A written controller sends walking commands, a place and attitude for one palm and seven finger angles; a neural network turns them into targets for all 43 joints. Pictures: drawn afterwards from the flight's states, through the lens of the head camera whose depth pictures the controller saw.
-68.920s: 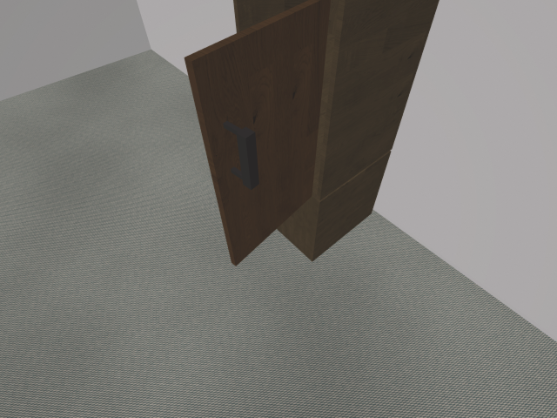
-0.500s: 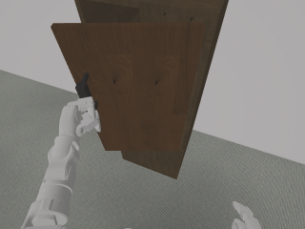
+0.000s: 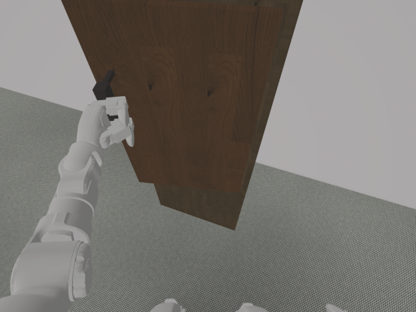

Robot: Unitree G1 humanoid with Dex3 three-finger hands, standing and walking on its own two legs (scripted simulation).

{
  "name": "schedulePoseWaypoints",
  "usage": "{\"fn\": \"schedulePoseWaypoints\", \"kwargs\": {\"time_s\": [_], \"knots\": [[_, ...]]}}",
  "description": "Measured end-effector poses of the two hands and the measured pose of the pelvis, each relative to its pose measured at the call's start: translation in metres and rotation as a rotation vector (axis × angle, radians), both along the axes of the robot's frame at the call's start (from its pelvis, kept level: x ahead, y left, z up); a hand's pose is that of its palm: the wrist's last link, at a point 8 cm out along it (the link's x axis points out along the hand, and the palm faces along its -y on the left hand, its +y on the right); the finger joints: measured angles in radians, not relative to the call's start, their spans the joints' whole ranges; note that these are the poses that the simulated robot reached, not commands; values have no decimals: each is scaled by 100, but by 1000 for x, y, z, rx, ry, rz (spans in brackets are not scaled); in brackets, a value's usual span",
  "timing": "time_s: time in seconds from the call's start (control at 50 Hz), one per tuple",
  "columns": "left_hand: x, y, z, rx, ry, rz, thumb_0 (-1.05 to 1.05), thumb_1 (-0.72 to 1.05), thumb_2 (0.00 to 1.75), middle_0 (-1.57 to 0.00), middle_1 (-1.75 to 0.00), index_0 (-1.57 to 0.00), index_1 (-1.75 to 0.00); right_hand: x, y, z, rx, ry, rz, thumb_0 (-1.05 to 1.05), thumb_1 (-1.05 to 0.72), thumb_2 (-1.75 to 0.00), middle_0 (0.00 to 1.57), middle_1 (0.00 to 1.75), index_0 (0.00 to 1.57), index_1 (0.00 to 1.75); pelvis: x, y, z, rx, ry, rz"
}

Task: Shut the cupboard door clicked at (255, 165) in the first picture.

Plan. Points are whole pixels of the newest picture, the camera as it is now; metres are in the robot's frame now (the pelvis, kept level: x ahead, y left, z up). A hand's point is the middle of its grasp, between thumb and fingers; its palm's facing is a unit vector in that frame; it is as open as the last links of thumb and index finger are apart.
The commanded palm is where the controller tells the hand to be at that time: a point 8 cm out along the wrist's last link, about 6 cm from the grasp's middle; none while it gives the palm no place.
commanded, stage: push the door shut along its arc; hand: left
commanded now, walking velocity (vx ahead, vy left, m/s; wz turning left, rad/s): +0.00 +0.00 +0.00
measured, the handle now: (114, 104) +0.52 +0.20 +0.09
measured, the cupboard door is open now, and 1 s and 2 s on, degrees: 13 0 0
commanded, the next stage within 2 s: pull the fist back off the door in 1.28 s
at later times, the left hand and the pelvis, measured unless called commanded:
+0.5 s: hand (149, 106) +0.50 +0.12 +0.10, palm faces -0.25 -0.97 -0.01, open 3.1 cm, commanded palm +0.50 +0.17 +0.10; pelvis +0.00 +0.01 -0.01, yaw -1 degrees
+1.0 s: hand (160, 93) +0.54 +0.10 +0.10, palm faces -0.36 -0.93 -0.01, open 2.9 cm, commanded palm +0.56 +0.13 +0.10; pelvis +0.01 +0.00 -0.02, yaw -1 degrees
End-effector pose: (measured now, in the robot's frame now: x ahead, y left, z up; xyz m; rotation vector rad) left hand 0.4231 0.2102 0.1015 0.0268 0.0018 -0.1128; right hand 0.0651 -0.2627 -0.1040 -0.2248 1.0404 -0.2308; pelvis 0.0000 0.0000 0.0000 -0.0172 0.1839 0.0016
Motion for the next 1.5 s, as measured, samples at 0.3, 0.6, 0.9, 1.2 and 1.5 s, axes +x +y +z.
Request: {"fn": "schedulePoseWaypoints", "kwargs": {"time_s": [0.3,0.6,0.9,1.2,1.5], "knots": [[45,-20,-3,-14,18,-81,1,90,90,-130,-150,-130,-150,-41,-1,-5,-23,92,-70,0,-90,-90,20,30,20,30,-2,5,-8,-9,61,-14],[87,-42,-1,-11,33,-172,1,90,90,-130,-150,-130,-150,-69,1,-9,-28,183,-120,0,-90,-90,20,30,20,30,2,6,-16,-18,123,-22],[114,-52,0,-4,53,-232,0,89,92,-129,-150,-130,-150,-84,2,-11,-24,270,-146,0,-90,-90,20,30,20,30,10,4,-18,-22,166,-25],[115,-54,1,6,63,-276,0,89,100,-129,-150,-130,-150,-78,-6,-18,-82,261,-76,0,-90,-90,20,30,20,30,-2,4,-29,-40,196,12],[104,-68,-1,-64,56,-29,2,83,107,-130,-150,-134,-150,-91,7,-25,-47,240,-18,0,-90,-90,20,30,20,30,-16,8,-35,-46,207,21]]}}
